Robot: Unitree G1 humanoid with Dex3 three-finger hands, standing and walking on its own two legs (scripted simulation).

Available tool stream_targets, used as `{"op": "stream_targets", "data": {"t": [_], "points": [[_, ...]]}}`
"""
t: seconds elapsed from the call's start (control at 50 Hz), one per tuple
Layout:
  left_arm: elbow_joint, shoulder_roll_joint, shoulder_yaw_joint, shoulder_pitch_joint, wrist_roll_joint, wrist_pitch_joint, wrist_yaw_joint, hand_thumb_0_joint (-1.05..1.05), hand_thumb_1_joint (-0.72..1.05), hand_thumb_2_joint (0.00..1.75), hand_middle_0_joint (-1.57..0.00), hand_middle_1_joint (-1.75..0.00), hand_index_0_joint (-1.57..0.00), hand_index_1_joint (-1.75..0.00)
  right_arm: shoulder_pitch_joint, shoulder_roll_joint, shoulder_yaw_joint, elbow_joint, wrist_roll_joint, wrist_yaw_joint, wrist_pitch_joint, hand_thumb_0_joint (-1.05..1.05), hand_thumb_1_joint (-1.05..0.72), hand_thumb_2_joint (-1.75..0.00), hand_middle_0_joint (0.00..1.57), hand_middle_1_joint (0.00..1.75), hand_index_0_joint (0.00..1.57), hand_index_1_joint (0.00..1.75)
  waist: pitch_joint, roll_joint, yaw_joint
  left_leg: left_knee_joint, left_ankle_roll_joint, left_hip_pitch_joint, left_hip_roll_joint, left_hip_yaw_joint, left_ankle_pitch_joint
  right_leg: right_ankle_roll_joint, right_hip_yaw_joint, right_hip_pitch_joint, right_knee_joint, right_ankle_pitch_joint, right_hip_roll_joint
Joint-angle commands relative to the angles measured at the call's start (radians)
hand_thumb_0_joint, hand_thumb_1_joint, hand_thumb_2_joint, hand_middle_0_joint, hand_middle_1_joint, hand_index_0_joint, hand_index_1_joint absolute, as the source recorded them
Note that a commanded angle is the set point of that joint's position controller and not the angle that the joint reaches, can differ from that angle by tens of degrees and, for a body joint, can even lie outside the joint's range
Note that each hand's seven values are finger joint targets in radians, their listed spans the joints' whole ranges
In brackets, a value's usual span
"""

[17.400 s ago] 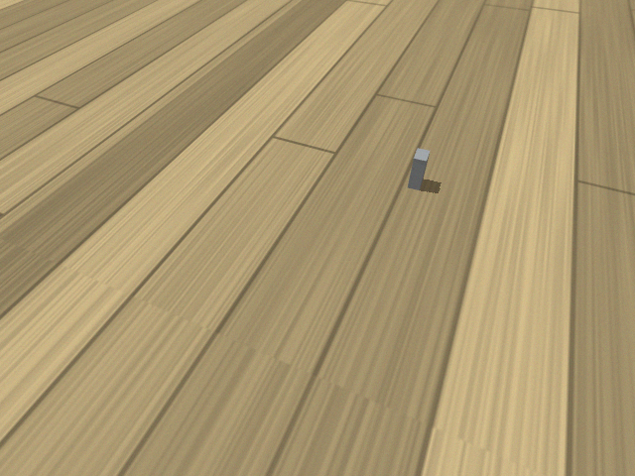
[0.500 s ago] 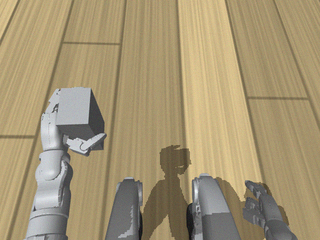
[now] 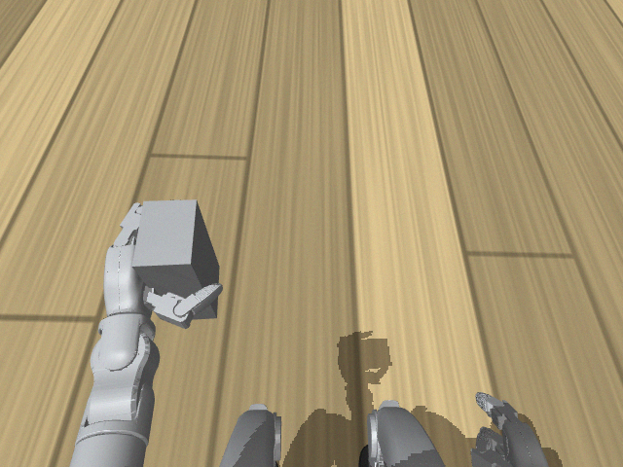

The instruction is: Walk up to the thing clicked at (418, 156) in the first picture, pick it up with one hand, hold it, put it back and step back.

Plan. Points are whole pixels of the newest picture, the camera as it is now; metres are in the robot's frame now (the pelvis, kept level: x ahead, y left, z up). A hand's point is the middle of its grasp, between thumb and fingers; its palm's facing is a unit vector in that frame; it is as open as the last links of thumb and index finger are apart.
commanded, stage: hold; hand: left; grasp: from the side
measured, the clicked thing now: (184, 266) +0.36 +0.19 +0.01
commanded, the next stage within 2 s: crouch in 1.20 s
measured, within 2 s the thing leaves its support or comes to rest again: neither
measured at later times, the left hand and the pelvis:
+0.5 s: hand (184, 230) +0.37 +0.17 +0.09, palm faces +0.16 -0.99 +0.00, open 12.4 cm; pelvis +0.03 -0.01 +0.05, yaw +0 degrees
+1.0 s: hand (182, 219) +0.37 +0.16 +0.11, palm faces +0.16 -0.99 +0.00, open 12.3 cm; pelvis +0.03 -0.01 +0.06, yaw +0 degrees
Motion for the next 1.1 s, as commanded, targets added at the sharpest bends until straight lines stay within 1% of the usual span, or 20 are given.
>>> {"op": "stream_targets", "data": {"t": [0.0,0.12,0.16,0.2,0.24,0.26,0.3,0.36,0.44,0.5,0.54,0.66,0.68,0.7,0.8,0.84,0.86,0.9,0.98,1.08], "points": [[-0.203,0.096,0.019,-0.22,-0.005,-0.07,0.005,0.0,-0.02,1.18,-1.21,-1.39,-1.23,-1.39,0.017,-0.15,-0.056,-0.111,-0.003,-0.011,-0.041,0.0,-0.91,-0.9,0.2,0.3,0.2,0.3,-0.338,0.056,-0.004,-0.27,0.004,0.316,-0.019,-0.009,0.291,-0.054,-0.015,0.254,-0.186,0.251,0.035],[-0.187,0.096,0.034,-0.257,-0.008,-0.083,0.012,0.0,-0.05,1.18,-1.2,-1.39,-1.22,-1.39,0.017,-0.139,-0.052,-0.107,-0.008,-0.01,-0.04,0.0,-0.91,-0.9,0.2,0.3,0.2,0.3,-0.288,0.034,-0.003,-0.329,0.01,0.329,-0.026,0.007,0.254,-0.049,-0.009,0.331,-0.256,0.234,0.037],[-0.171,0.079,0.023,-0.234,-0.006,-0.083,0.014,0.0,-0.02,1.19,-1.2,-1.39,-1.22,-1.39,0.019,-0.141,-0.053,-0.106,-0.011,-0.012,-0.041,0.0,-0.91,-0.9,0.2,0.3,0.2,0.3,-0.293,0.022,-0.002,-0.349,0.006,0.36,-0.023,0.004,0.282,-0.048,-0.013,0.359,-0.267,0.256,0.037],[-0.188,0.105,0.052,-0.262,-0.009,-0.094,0.014,0.0,-0.08,1.18,-1.19,-1.38,-1.21,-1.38,0.028,-0.135,-0.053,-0.1,-0.014,-0.011,-0.039,0.0,-0.9,-0.9,0.2,0.3,0.2,0.3,-0.31,0.036,0.0,-0.348,0.008,0.365,-0.028,0.012,0.325,-0.048,-0.009,0.398,-0.277,0.302,0.039],[-0.17,0.077,0.026,-0.255,-0.01,-0.094,0.01,0.0,-0.04,1.19,-1.18,-1.38,-1.21,-1.38,0.021,-0.135,-0.052,-0.099,-0.016,-0.012,-0.038,0.0,-0.9,-0.9,0.2,0.3,0.2,0.3,-0.278,0.041,-0.003,-0.367,0.004,0.39,-0.026,0.011,0.336,-0.05,-0.013,0.392,-0.285,0.304,0.041],[-0.185,0.089,0.042,-0.275,-0.01,-0.099,0.011,0.0,-0.05,1.19,-1.18,-1.38,-1.2,-1.38,0.026,-0.133,-0.053,-0.098,-0.018,-0.012,-0.036,0.0,-0.9,-0.89,0.2,0.3,0.2,0.3,-0.284,0.045,-0.002,-0.371,0.004,0.401,-0.028,0.013,0.34,-0.049,-0.011,0.399,-0.296,0.311,0.041],[-0.165,0.086,0.038,-0.255,-0.008,-0.098,0.009,0.0,-0.02,1.19,-1.18,-1.38,-1.2,-1.38,0.039,-0.134,-0.053,-0.091,-0.018,-0.015,-0.032,0.0,-0.9,-0.9,0.2,0.3,0.2,0.3,-0.307,0.031,-0.001,-0.371,0.005,0.415,-0.027,0.018,0.382,-0.047,-0.007,0.442,-0.303,0.358,0.039],[-0.161,0.101,0.043,-0.266,-0.008,-0.099,0.002,0.0,-0.07,1.19,-1.18,-1.38,-1.2,-1.38,0.032,-0.132,-0.051,-0.093,-0.018,-0.014,-0.027,0.0,-0.9,-0.9,0.2,0.3,0.2,0.3,-0.284,0.016,-0.002,-0.388,0.012,0.414,-0.033,0.029,0.381,-0.04,0.002,0.49,-0.338,0.379,0.035],[-0.151,0.077,0.033,-0.265,-0.01,-0.105,0.0,0.0,-0.03,1.15,-1.17,-1.36,-1.19,-1.35,0.022,-0.132,-0.054,-0.087,-0.021,-0.009,-0.024,0.0,-0.9,-0.89,0.2,0.3,0.2,0.3,-0.26,0.047,0.003,-0.423,-0.002,0.461,-0.027,0.019,0.4,-0.049,-0.012,0.473,-0.341,0.364,0.04],[-0.133,0.075,0.033,-0.27,-0.011,-0.108,0.001,0.0,-0.02,1.17,-1.18,-1.36,-1.2,-1.36,0.016,-0.133,-0.055,-0.088,-0.02,-0.009,-0.019,0.0,-0.9,-0.9,0.2,0.3,0.2,0.3,-0.236,0.027,-0.004,-0.435,0.004,0.46,-0.029,0.026,0.379,-0.045,-0.007,0.492,-0.363,0.361,0.04],[-0.138,0.079,0.035,-0.266,-0.01,-0.11,-0.003,0.0,-0.04,1.16,-1.17,-1.36,-1.19,-1.36,0.023,-0.135,-0.056,-0.087,-0.022,-0.01,-0.016,0.0,-0.9,-0.9,0.2,0.3,0.2,0.3,-0.273,0.028,-0.003,-0.434,0.003,0.482,-0.029,0.03,0.414,-0.044,-0.004,0.523,-0.366,0.396,0.039],[-0.135,0.087,0.056,-0.281,-0.02,-0.116,-0.004,0.0,-0.04,1.17,-1.18,-1.37,-1.2,-1.37,0.024,-0.133,-0.055,-0.083,-0.021,-0.008,-0.009,0.0,-0.9,-0.9,0.2,0.3,0.2,0.3,-0.256,0.013,-0.003,-0.444,0.009,0.493,-0.033,0.043,0.438,-0.036,0.003,0.568,-0.392,0.445,0.038],[-0.105,0.087,0.056,-0.26,-0.016,-0.112,-0.005,0.0,-0.02,1.18,-1.19,-1.38,-1.21,-1.38,0.023,-0.138,-0.059,-0.081,-0.022,-0.008,-0.008,0.0,-0.9,-0.9,0.2,0.3,0.2,0.3,-0.24,0.013,-0.003,-0.453,0.006,0.49,-0.032,0.041,0.435,-0.039,0.0,0.563,-0.392,0.433,0.038],[-0.126,0.07,0.029,-0.271,-0.01,-0.115,-0.007,0.0,-0.04,1.19,-1.19,-1.38,-1.21,-1.39,0.019,-0.132,-0.055,-0.081,-0.022,-0.004,-0.008,0.0,-0.91,-0.9,0.2,0.3,0.2,0.3,-0.225,0.028,0.001,-0.464,0.002,0.501,-0.03,0.038,0.431,-0.042,-0.003,0.556,-0.392,0.418,0.039],[-0.143,0.085,0.042,-0.302,-0.017,-0.121,-0.009,0.0,-0.05,1.19,-1.2,-1.39,-1.22,-1.39,0.018,-0.138,-0.058,-0.081,-0.021,-0.001,-0.003,0.0,-0.91,-0.9,0.2,0.3,0.2,0.3,-0.25,0.037,0.001,-0.477,0.0,0.53,-0.029,0.037,0.448,-0.044,-0.005,0.574,-0.405,0.426,0.043],[-0.103,0.071,0.04,-0.27,-0.016,-0.117,-0.006,0.0,-0.04,1.2,-1.2,-1.39,-1.22,-1.4,0.006,-0.137,-0.059,-0.084,-0.021,0.0,-0.004,0.0,-0.91,-0.9,0.2,0.3,0.2,0.3,-0.198,0.008,0.001,-0.491,0.004,0.506,-0.03,0.036,0.391,-0.041,-0.007,0.567,-0.42,0.378,0.043],[-0.127,0.088,0.051,-0.284,-0.015,-0.122,-0.006,0.0,-0.04,1.2,-1.21,-1.4,-1.23,-1.4,0.014,-0.135,-0.059,-0.08,-0.021,0.001,-0.003,0.0,-0.91,-0.9,0.2,0.3,0.2,0.3,-0.242,0.018,0.005,-0.49,0.002,0.517,-0.03,0.038,0.41,-0.041,-0.005,0.593,-0.418,0.396,0.041],[-0.11,0.07,0.037,-0.261,-0.015,-0.121,-0.009,0.0,-0.03,1.21,-1.21,-1.4,-1.23,-1.41,-0.001,-0.136,-0.058,-0.088,-0.02,0.002,-0.002,0.0,-0.91,-0.9,0.2,0.3,0.2,0.3,-0.231,0.007,0.005,-0.495,0.005,0.52,-0.033,0.042,0.406,-0.039,-0.004,0.601,-0.426,0.399,0.042],[-0.123,0.08,0.046,-0.281,-0.019,-0.12,-0.01,0.0,-0.04,1.22,-1.21,-1.41,-1.23,-1.42,0.011,-0.138,-0.058,-0.08,-0.019,0.0,-0.001,0.0,-0.91,-0.9,0.2,0.3,0.2,0.3,-0.238,0.016,-0.002,-0.496,0.004,0.545,-0.032,0.045,0.437,-0.037,-0.001,0.616,-0.432,0.432,0.041],[-0.122,0.082,0.05,-0.274,-0.021,-0.123,-0.012,0.0,-0.05,1.24,-1.23,-1.43,-1.24,-1.44,-0.014,-0.135,-0.056,-0.084,-0.016,0.002,-0.004,0.0,-0.91,-0.9,0.2,0.3,0.2,0.3,-0.205,0.015,0.006,-0.521,0.005,0.547,-0.033,0.047,0.382,-0.037,0.0,0.613,-0.454,0.377,0.039]]}}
